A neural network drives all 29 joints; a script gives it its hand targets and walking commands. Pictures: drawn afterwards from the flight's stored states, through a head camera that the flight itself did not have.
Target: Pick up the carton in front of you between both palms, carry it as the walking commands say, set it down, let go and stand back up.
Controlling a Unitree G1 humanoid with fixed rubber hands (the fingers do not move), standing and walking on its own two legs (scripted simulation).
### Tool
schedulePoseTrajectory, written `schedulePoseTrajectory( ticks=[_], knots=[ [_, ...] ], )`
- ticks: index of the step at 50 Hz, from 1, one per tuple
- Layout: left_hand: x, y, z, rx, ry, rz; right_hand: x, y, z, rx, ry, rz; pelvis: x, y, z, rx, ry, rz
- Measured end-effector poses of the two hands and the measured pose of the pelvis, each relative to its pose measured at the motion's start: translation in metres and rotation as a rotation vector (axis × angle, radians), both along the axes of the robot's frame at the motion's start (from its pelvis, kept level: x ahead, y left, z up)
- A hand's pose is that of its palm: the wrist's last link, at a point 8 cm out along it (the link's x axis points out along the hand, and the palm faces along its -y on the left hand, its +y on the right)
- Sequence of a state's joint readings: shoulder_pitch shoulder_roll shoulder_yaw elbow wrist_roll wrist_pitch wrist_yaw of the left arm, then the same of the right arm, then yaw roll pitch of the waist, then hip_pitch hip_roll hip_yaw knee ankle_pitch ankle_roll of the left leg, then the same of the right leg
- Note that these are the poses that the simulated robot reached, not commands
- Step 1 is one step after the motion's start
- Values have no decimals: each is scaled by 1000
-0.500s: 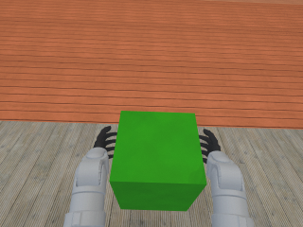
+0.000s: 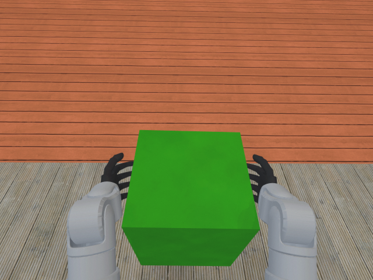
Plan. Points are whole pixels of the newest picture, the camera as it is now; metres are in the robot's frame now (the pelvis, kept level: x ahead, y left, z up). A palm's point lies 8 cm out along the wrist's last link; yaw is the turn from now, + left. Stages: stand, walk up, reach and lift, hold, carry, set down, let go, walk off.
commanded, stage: carry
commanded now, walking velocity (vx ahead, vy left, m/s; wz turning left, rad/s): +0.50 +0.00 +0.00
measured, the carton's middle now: (187, 202) +0.28 +0.01 +0.01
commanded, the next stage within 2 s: none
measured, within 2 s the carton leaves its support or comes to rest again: neither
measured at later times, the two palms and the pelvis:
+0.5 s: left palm (141, 101) +0.56 +0.15 +0.07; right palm (242, 97) +0.61 -0.15 +0.07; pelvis +0.33 -0.03 +0.01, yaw +5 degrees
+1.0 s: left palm (143, 21) +0.98 +0.20 +0.14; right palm (220, 22) +0.97 -0.10 +0.15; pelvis +0.66 +0.04 +0.01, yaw +1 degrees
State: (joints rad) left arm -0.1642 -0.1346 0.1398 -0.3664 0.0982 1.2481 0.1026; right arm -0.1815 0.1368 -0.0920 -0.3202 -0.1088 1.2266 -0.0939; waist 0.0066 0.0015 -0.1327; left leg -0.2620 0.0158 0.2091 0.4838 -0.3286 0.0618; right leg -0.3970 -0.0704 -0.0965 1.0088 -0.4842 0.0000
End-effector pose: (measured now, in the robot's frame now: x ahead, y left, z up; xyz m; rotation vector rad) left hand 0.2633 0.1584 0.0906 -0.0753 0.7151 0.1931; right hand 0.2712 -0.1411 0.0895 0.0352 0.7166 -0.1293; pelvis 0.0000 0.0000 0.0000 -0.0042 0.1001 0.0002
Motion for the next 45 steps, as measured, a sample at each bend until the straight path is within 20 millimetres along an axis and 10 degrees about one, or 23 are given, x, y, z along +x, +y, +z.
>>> schedulePoseTrajectory(
  ticks=[14,23,39,45],
  knots=[
    [194,-22,-28,26,-3,-9,197,-22,-27,6,-3,5,197,-24,-24,-28,-49,63],
    [276,-11,-26,30,105,86,309,-8,-28,-6,102,115,302,-35,8,20,-25,93],
    [539,24,7,-4,-139,6,542,24,13,-3,-139,4,537,20,-22,31,-56,33],
    [633,34,23,-32,-88,-27,621,33,29,14,-87,-62,601,39,-2,4,-37,9]
  ],
)
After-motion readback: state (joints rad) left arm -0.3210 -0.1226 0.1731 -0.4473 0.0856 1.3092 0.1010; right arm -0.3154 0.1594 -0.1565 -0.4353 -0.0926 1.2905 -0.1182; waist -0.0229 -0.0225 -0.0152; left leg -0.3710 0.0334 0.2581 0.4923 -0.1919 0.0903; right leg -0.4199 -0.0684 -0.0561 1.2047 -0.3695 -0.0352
